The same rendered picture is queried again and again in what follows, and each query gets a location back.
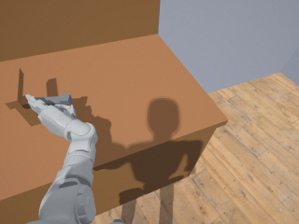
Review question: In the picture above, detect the robot left shin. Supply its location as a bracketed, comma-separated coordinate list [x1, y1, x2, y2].
[113, 218, 122, 222]

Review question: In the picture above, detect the robot left hand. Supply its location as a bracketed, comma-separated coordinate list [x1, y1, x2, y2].
[25, 94, 77, 138]

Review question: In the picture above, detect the counter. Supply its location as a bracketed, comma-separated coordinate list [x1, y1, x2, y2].
[0, 0, 228, 224]

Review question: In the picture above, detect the left robot forearm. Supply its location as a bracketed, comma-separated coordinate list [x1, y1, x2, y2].
[38, 119, 98, 220]

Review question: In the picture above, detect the tap lever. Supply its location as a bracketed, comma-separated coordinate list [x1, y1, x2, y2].
[29, 93, 73, 107]

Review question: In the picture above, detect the left robot upper arm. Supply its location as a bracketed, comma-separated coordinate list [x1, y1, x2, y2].
[26, 184, 96, 224]

